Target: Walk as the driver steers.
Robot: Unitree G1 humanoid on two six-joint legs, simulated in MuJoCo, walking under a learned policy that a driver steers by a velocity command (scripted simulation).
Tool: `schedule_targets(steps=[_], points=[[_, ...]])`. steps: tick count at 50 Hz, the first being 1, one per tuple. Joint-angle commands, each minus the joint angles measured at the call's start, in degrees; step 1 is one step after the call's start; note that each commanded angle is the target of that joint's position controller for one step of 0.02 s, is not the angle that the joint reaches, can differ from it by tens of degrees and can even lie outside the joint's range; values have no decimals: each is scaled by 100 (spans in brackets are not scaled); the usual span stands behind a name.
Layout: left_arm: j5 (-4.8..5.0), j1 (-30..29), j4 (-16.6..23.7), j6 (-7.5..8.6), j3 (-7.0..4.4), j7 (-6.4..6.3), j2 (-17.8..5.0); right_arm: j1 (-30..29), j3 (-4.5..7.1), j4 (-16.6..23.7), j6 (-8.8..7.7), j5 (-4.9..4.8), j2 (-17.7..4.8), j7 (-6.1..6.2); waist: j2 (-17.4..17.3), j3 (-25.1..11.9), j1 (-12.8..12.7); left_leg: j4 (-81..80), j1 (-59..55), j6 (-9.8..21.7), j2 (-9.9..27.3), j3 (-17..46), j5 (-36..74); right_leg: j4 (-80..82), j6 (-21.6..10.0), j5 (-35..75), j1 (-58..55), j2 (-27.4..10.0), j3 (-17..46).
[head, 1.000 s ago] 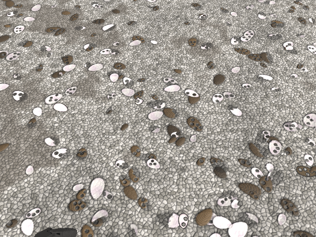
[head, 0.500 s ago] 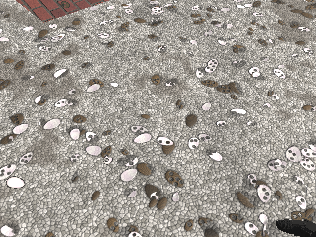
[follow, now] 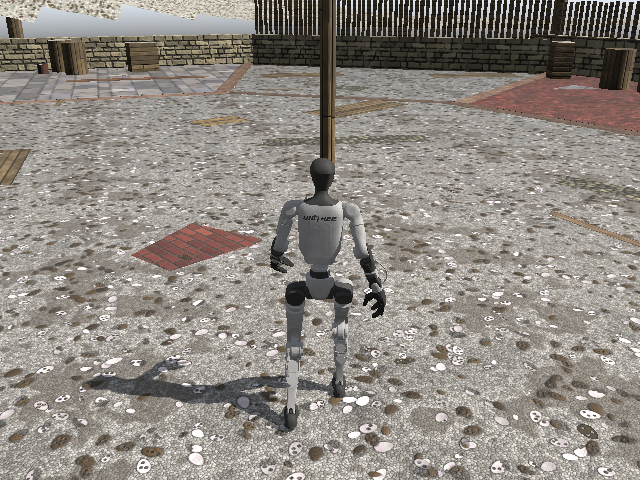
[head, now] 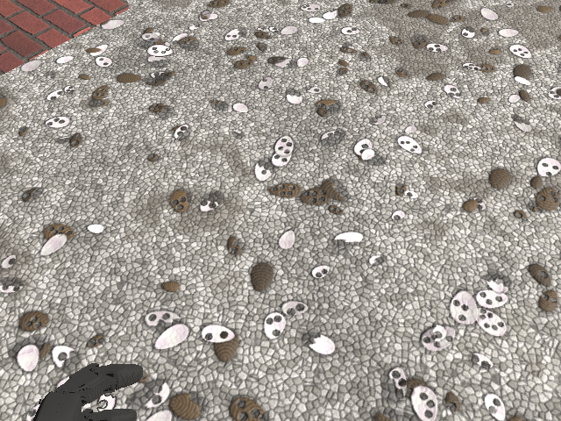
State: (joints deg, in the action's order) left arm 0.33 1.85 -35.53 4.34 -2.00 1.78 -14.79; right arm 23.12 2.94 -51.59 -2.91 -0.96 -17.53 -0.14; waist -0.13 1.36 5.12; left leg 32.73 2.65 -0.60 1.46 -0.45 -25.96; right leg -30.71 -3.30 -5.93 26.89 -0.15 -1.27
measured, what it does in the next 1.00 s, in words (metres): walks ahead: left foot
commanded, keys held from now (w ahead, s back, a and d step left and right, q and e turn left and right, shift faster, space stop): w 0.76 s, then w+q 0.24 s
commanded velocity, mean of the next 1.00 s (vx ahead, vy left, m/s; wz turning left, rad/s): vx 0.50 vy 0.00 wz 0.04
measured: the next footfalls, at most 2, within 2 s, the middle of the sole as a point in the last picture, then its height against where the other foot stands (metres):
left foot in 0.50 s outside the picture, level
right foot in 1.02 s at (313, 311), level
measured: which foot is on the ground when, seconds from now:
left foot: up 0.00-0.48, down 0.50-1.00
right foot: down 0.00-0.50, up 0.52-1.00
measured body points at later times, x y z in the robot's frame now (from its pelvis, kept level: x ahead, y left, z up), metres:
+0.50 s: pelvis +0.27 +0.02 +0.00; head +0.30 +0.03 +0.45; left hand +0.24 +0.31 -0.13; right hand +0.50 -0.20 -0.08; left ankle +0.40 +0.13 -0.73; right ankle +0.10 -0.10 -0.72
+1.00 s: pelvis +0.54 +0.01 +0.01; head +0.57 +0.01 +0.46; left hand +0.76 +0.26 -0.07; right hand +0.53 -0.27 -0.12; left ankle +0.40 +0.13 -0.72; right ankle +0.69 -0.11 -0.72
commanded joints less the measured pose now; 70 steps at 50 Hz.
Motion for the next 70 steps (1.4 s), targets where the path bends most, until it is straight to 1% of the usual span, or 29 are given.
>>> schedule_targets(steps=[1, 2, 4, 5, 8, 15, 20, 23, 25, 26, 27, 28, 29, 31, 32, 35, 40, 45, 49, 50, 51, 52, 53, 54, 56, 57, 59, 62, 70], points=[[10, 2375, -240, -41, -441, -70, -1232, 79, 3, 530, -286, -14, -555, -30, 1206, -2027, -1170, 3914, 3965, 173, -141, 642, -690, 1238, -1491, -1569, -4853, -2162, 4163], [21, 1977, -218, -19, -353, -67, -1042, -409, 88, 698, -346, -133, -819, -62, 942, -1177, -1099, 4012, 4315, 247, 129, 577, -220, 1359, -1273, -1413, -4175, -1971, 3388], [-38, 1366, -187, 3, -267, -35, -784, -811, 90, 752, -344, -8, -703, -39, 404, -443, -786, 3463, 3965, 195, 497, 419, 608, 1645, -1100, -335, -2837, -1515, 2335], [-84, 1208, -183, 33, -236, -25, -688, -714, 101, 726, -292, 24, -639, -43, 485, -372, -589, 3272, 3613, 162, 622, 471, 836, 1806, -1057, 54, -2410, -1379, 2049], [-25, 1160, -321, 139, -269, -22, -748, -659, 53, 688, -130, 47, -360, -31, 449, -236, -387, 2797, 3340, 15, 668, 402, 1165, 2180, -1138, 626, -1847, -1274, 1511], [25, 1712, -758, 107, -332, -146, -1034, -2048, -45, 1045, -176, 64, -161, -115, 279, 160, -791, 484, 3295, -45, 446, 196, 3157, 2402, -866, 722, -1866, -999, 644], [78, 2174, -1126, -20, -356, -183, -1117, -2725, -48, 1336, -236, 9, -249, -253, 307, 305, -952, -230, 3417, 160, 290, 209, 2877, 2040, -766, 874, -2750, -1358, 720], [80, 2115, -1220, -114, -390, -225, -1219, -2409, 20, 1301, -268, 23, -434, -291, 471, 59, -689, -448, 2786, 393, 76, 26, 2231, 1455, -598, 2077, -3144, -1438, 715], [34, 2008, -1182, -169, -317, -259, -1089, -951, 250, 882, -268, 60, -869, -210, 367, -919, 22, -485, 555, 733, 1, -72, 2425, -301, -310, 3027, -2568, -962, 312], [-40, 2427, -987, -99, -146, -237, -617, -123, 383, 767, -251, 178, -1416, -158, -533, -1918, 76, -310, -1800, 1452, 1406, 1868, 2336, -2416, 55, 1228, -601, -369, 9], [-33, 2726, -1083, 16, -39, -206, -301, 163, 372, 635, -207, 73, -1339, -183, -1492, -2464, 33, -1128, -2714, 1971, 2083, 3937, 1234, -3708, 240, -2705, 844, 374, 480], [118, 2192, -1015, 105, -193, -165, -905, -25, 235, 660, -198, 2, -910, -171, -1016, -1805, 157, -1411, -2291, 1713, 1914, 3691, 516, -4243, 162, -2706, 1501, 46, 878], [201, 1726, -865, 156, -229, -152, -1024, -460, 189, 729, -192, 9, -775, -151, -752, -1044, 44, -1579, -1477, 1504, 1746, 2957, 649, -4156, 101, -2161, 1719, -247, 685], [68, 1438, -831, 126, -252, -195, -915, -1043, 103, 819, -205, 123, -491, -159, -364, -315, -292, -1977, -51, 1360, 1337, 2031, 1518, -3575, 142, -1329, 1275, -648, 534], [54, 1593, -864, 71, -245, -195, -800, -1152, 93, 820, -228, 173, -452, -165, -558, -313, -462, -2137, 336, 1388, 1261, 1839, 1792, -3442, 185, -1138, 912, -744, 568], [18, 1578, -883, -66, -210, -226, -576, -1139, 123, 703, -315, 116, -517, -158, -459, -170, -602, -2486, 767, 1476, 1127, 1257, 2394, -2952, 339, -778, 807, -820, 484], [-41, 521, -584, -3, -150, -184, -426, -702, 172, 462, -263, 52, -711, -40, -273, 102, -323, -2614, 704, 1288, 863, 678, 2817, -1143, 457, 755, 927, -693, 365], [34, -375, -325, 116, -122, -47, -449, -148, 220, 213, -136, -49, -844, 32, -285, 254, -67, -2292, 281, 1219, 1009, 902, 2510, -2, 484, 1079, 640, -376, 367], [43, -13, -393, 217, -230, -11, -770, -206, 289, 179, -26, -55, -927, 98, -503, 41, -438, -1576, -40, 1007, 1185, 1276, 2872, 434, 271, 388, -214, -243, 392], [28, 593, -574, 233, -333, -48, -950, -246, 256, 198, -10, -39, -833, 97, -448, -314, -747, -928, 96, 871, 927, 1134, 3388, 598, 124, 287, -1121, -164, 276], [-60, 1495, -747, 247, -447, -99, -1247, -275, 146, 301, -15, 38, -538, 83, -214, -1100, -1138, 406, 774, 682, 570, 905, 2972, 314, -165, 339, -2645, -688, 687], [-112, 2140, -839, 182, -586, -138, -1784, 334, -18, 446, -100, 74, 43, 65, 1073, -2049, -1068, 2522, 2836, 256, -278, 298, 943, 322, -871, -124, -4933, -2099, 2612], [-67, 2286, -894, 130, -521, -116, -1514, 393, -14, 491, -176, -62, -79, 58, 1788, -2383, -1101, 3599, 3789, 204, -361, 680, -881, 1173, -1188, -1413, -5063, -2517, 4226], [-38, 1917, -844, 132, -388, -126, -1058, -83, 159, 538, -181, -191, -681, 64, 1071, -1459, -1129, 4020, 4170, 260, -3, 855, -497, 1386, -908, -2058, -4303, -2274, 3548], [-43, 1163, -817, 138, -255, -123, -665, -541, 208, 649, -106, -119, -651, 90, 626, -479, -842, 3747, 3954, 250, 407, 646, 376, 1728, -654, -1294, -2843, -1852, 2215], [-74, 927, -837, 165, -225, -119, -540, -496, 235, 644, -38, -82, -538, 87, 747, -255, -662, 3491, 3669, 233, 569, 683, 655, 1919, -586, -893, -2355, -1669, 1720], [-97, 733, -904, 222, -252, -121, -541, -423, 217, 666, 97, -90, -280, 63, 741, -83, -503, 3335, 3335, 175, 664, 606, 943, 2209, -599, -308, -1859, -1537, 1064], [-117, 796, -1051, 272, -331, -162, -732, -692, 219, 865, 193, -52, -199, 53, 463, 60, -468, 2830, 3618, 78, 706, 644, 1533, 2387, -723, 358, -1859, -1578, 443], [3, 1262, -1324, 92, -456, -256, -1121, -2021, 117, 1400, 133, -27, -69, -227, 210, 410, -903, 676, 3549, 225, 535, 35, 2661, 2349, -541, 866, -2631, -1605, -710]])
Velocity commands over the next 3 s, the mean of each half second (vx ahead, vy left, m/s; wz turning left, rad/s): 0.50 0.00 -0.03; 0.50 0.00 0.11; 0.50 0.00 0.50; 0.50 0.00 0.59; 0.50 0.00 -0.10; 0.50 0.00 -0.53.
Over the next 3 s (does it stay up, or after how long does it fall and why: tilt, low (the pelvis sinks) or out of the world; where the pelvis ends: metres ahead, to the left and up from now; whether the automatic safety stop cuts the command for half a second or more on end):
stays up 1.49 0.45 -0.01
